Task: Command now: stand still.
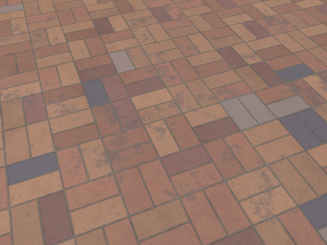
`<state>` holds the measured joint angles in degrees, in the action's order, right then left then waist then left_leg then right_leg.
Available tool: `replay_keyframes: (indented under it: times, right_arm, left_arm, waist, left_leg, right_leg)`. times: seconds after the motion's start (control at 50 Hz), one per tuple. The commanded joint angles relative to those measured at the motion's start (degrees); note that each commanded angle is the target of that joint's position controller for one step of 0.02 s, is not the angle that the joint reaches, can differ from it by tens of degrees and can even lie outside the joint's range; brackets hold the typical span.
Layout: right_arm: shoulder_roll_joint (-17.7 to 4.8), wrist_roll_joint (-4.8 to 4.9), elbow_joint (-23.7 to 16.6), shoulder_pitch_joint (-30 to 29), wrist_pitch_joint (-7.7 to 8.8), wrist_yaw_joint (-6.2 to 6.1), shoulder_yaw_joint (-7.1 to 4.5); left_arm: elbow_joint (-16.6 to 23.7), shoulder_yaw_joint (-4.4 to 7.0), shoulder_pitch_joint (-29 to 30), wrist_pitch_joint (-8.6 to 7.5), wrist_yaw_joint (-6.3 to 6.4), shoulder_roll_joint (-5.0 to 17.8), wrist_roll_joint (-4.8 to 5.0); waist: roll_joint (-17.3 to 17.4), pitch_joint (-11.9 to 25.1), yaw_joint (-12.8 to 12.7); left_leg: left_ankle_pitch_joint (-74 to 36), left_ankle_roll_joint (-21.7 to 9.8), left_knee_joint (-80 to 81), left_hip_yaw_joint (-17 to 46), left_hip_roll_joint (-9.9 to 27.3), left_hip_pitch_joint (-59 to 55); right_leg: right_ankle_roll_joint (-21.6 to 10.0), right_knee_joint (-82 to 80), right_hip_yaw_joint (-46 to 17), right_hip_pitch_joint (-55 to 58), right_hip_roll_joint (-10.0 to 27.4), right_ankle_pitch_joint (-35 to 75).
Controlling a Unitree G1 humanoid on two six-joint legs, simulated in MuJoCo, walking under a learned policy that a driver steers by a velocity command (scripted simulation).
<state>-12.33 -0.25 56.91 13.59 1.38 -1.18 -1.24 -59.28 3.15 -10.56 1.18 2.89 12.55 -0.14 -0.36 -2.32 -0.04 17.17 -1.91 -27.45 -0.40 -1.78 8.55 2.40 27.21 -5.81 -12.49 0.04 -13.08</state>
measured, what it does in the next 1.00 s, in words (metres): walks ahead: right foot, then left foot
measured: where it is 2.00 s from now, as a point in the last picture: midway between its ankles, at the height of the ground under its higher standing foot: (174, 167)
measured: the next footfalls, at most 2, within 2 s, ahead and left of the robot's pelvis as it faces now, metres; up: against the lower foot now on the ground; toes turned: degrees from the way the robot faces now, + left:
right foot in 0.52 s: +0.12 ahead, -0.15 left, +0.00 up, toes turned -2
left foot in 1.00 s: +0.49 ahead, +0.07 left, +0.00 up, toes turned +2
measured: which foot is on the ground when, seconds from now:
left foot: down 0.00-0.52, up 0.54-0.98, down 1.00-1.00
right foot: down 0.00-0.26, up 0.28-0.50, down 0.52-1.00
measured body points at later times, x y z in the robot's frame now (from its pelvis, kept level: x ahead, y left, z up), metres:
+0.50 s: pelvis +0.06 -0.04 +0.00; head +0.06 -0.06 +0.45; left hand +0.13 +0.23 -0.13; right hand +0.03 -0.31 -0.16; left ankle -0.03 +0.10 -0.74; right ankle +0.07 -0.15 -0.74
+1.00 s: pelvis +0.30 -0.03 -0.02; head +0.34 -0.03 +0.42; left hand +0.19 +0.22 -0.16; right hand +0.55 -0.25 -0.11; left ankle +0.45 +0.07 -0.74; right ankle +0.08 -0.15 -0.73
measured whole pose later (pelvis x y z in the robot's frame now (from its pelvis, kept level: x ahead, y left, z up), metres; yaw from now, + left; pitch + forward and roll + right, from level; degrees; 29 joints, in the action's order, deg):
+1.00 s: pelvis +0.30 -0.03 -0.02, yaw +0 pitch +2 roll +0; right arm -13.2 1.6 46.7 -3.5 5.8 2.8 -1.7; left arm -62.7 2.1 -28.0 -3.3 1.0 13.1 0.2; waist 0.7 -2.1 -4.1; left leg 0.7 -5.3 -29.2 -3.0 0.2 30.6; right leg -0.4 15.7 1.7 10.7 0.0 -26.7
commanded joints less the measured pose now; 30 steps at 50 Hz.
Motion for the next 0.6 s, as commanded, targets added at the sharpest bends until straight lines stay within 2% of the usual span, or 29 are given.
replay_keyframes:
  times: [0.02, 0.2, 0.22, 0.24, 0.26, 0.28, 0.3, 0.32, 0.34, 0.36, 0.4, 0.44, 0.46, 0.48, 0.5, 0.52, 0.54, 0.56, 0.58, 0.6]
  right_arm:
    - [-6.1, 0.03, -1.0, 1.6, 0.42, -0.22, -1.02]
    - [-5.6, 0.09, 1.0, 3.2, 0.20, -0.27, -0.62]
    - [-5.4, 0.08, 1.6, 4.2, 0.10, -0.36, -0.56]
    - [-6.5, 0.41, 1.9, 4.7, -0.12, -0.58, -0.95]
    - [-8.9, 0.88, 1.7, 5.2, -0.29, -0.82, -1.71]
    - [-10.7, 1.21, 1.7, 6.7, -0.25, -0.99, -2.27]
    - [-12.5, 1.36, 1.6, 7.3, 0.13, -1.10, -2.99]
    - [-12.5, 1.08, 1.5, 7.6, 0.78, -1.16, -3.24]
    - [-11.6, 0.80, 1.3, 7.6, 1.48, -1.04, -3.18]
    - [-10.5, 1.02, 0.9, 7.3, 1.99, -0.84, -3.05]
    - [-10.0, 1.86, 0.0, 5.9, 2.32, -0.55, -3.09]
    - [-11.2, 2.26, -0.3, 4.7, 1.97, -0.28, -3.36]
    - [-11.5, 2.48, -0.5, 4.2, 1.65, -0.16, -3.42]
    - [-11.2, 2.38, -0.6, 4.5, 1.54, -0.06, -3.25]
    - [-9.7, 2.12, -1.1, 3.5, 1.83, 0.07, -2.66]
    - [-5.3, 1.18, -2.5, 1.6, 2.26, 0.56, -1.31]
    - [-2.5, 1.42, -5.0, 2.1, 3.46, 0.44, -0.87]
    - [-6.0, 3.06, -5.5, 0.9, 4.22, 0.48, -1.58]
    - [-7.8, 3.71, -6.1, -0.7, 4.86, 0.94, -1.89]
    - [-8.1, 3.16, -5.4, -0.5, 5.12, 1.07, -2.18]
  left_arm:
    - [0.7, 0.81, -0.4, -0.57, 0.22, 5.7, 0.01]
    - [-2.1, 0.23, -1.5, -0.69, 0.33, 5.4, 0.09]
    - [-2.7, 0.00, -2.5, -0.63, 0.35, 4.6, 0.09]
    - [-2.9, -0.06, -2.4, -0.60, 0.41, 4.4, 0.30]
    - [-2.4, 0.03, -1.5, -0.81, 0.40, 4.7, 0.56]
    - [-1.3, 0.04, 0.4, -1.42, 0.19, 5.0, 0.69]
    - [0.1, -0.15, 2.6, -2.38, -0.21, 4.9, 0.85]
    - [0.9, -0.12, 4.0, -3.29, -0.71, 4.9, 1.22]
    - [1.2, 0.08, 4.2, -4.05, -1.22, 5.2, 1.52]
    - [1.2, 0.21, 3.7, -4.74, -1.70, 5.3, 1.78]
    - [1.4, 0.27, 4.2, -5.99, -2.41, 5.0, 2.05]
    - [0.5, 0.27, 2.0, -6.56, -2.91, 4.0, 2.02]
    - [-1.3, 0.55, -2.1, -6.52, -3.06, 3.9, 2.02]
    - [-3.3, 1.08, -6.9, -6.17, -2.96, 4.5, 1.92]
    - [-4.6, 1.67, -12.0, -5.88, -2.72, 5.5, 1.97]
    - [-5.3, 2.66, -18.9, -5.94, -2.21, 9.8, 1.58]
    - [-5.7, 3.20, -23.9, -6.52, -2.89, 15.3, 0.89]
    - [-5.2, 2.09, -19.3, -7.51, -3.27, 12.4, 0.38]
    - [-3.0, 1.04, -13.3, -8.17, -3.61, 9.1, 0.56]
    - [-1.5, 0.34, -9.4, -8.37, -4.03, 7.7, 0.49]
  waist:
    - [0.7, 0.4, 0.0]
    - [0.7, 0.0, 0.1]
    - [1.2, 1.2, 0.2]
    - [2.5, 0.3, 0.6]
    - [5.4, -1.2, 1.3]
    - [8.2, -3.3, 2.4]
    - [10.2, -5.9, 3.1]
    - [10.0, -8.0, 3.4]
    - [8.9, -8.7, 3.2]
    - [7.4, -8.3, 2.6]
    - [5.8, -6.5, 2.0]
    - [6.6, -3.9, 0.2]
    - [6.2, -2.5, -1.8]
    - [5.2, -1.0, -3.4]
    - [3.1, 0.5, -6.0]
    - [-8.9, 2.8, -8.6]
    - [-18.7, 5.8, -7.9]
    - [-11.0, 1.9, -5.7]
    - [-7.3, -2.6, -3.9]
    - [-5.4, -3.5, -2.3]
  left_leg:
    - [-7.1, -0.7, 7.1, 3.9, 3.9, 4.4]
    - [-7.5, -0.9, 7.6, 3.8, 3.6, 4.1]
    - [-1.2, -1.1, 8.6, 3.8, 3.4, 3.5]
    - [9.1, -2.1, 10.1, 5.1, 3.7, 3.9]
    - [19.8, -4.3, 12.5, 9.1, 6.1, 4.2]
    - [28.3, -7.4, 16.5, 16.2, 11.2, 3.5]
    - [31.2, -10.8, 19.8, 23.8, 17.3, 4.5]
    - [29.0, -13.0, 21.7, 27.9, 20.6, 4.0]
    - [25.0, -13.9, 21.7, 29.1, 22.0, 1.1]
    - [21.1, -13.5, 21.0, 27.8, 21.8, -2.0]
    - [13.3, -10.6, 19.6, 20.8, 18.4, -3.4]
    - [8.6, -8.9, 17.0, 13.3, 14.2, 2.3]
    - [8.2, -8.4, 14.5, 10.8, 12.5, 7.1]
    - [7.1, -7.8, 11.3, 9.5, 10.9, 11.2]
    - [2.6, -6.2, 4.6, 7.1, 9.0, 15.3]
    - [2.7, -2.1, -16.1, 0.1, 3.6, 22.2]
    - [15.4, -0.6, -32.2, 0.4, -2.5, 34.3]
    - [14.0, -1.8, -41.7, 5.7, 1.8, 39.1]
    - [7.4, -3.2, -43.4, 6.4, 4.9, 41.9]
    - [1.8, -3.5, -42.1, 5.3, 6.8, 40.6]
  right_leg:
    - [-1.7, -2.7, -0.2, 2.9, 1.0, 9.4]
    - [-1.6, -3.3, 0.3, 2.3, 0.9, 8.9]
    - [-1.6, -2.8, 1.4, 2.7, 0.0, 4.4]
    - [-1.7, -0.4, 3.4, 0.7, -1.6, -2.6]
    - [-1.9, 4.1, 5.9, -3.2, -3.5, -10.1]
    - [-2.3, 9.3, 7.2, -9.1, -3.4, -12.8]
    - [-2.9, 15.1, 6.7, -12.9, -1.0, -11.8]
    - [-3.6, 20.2, 5.1, -17.2, 1.4, -12.7]
    - [-4.2, 24.2, 3.9, -21.8, 3.2, -14.7]
    - [-4.8, 24.6, 3.4, -24.6, 4.5, -15.2]
    - [-5.3, 16.1, 4.7, -21.1, 4.9, -12.9]
    - [-4.7, 6.7, 8.9, -8.4, 2.0, -6.5]
    - [-4.1, 2.6, 11.4, 0.3, -0.2, -0.3]
    - [-3.6, 1.7, 12.4, 8.0, -2.2, 1.5]
    - [-4.3, 0.0, 9.8, 14.8, -1.1, 0.3]
    - [-8.2, -8.0, -7.5, 20.9, 10.9, -7.6]
    - [-17.2, -17.4, -33.6, 26.1, 22.4, -17.4]
    - [-19.4, -18.7, -36.8, 21.4, 24.4, -26.5]
    - [-17.1, -18.9, -29.7, 17.6, 21.7, -25.7]
    - [-14.7, -19.3, -22.5, 15.0, 18.6, -19.1]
